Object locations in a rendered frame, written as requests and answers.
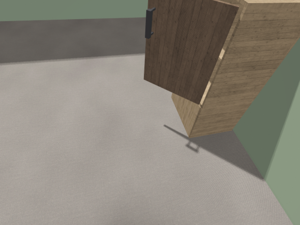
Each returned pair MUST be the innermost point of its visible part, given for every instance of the handle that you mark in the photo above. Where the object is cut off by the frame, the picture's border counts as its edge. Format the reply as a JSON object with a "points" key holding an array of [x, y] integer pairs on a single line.
{"points": [[148, 32]]}

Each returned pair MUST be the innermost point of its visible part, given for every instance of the cupboard door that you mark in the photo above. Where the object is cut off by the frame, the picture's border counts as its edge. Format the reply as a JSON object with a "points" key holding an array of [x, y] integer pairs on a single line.
{"points": [[188, 38]]}

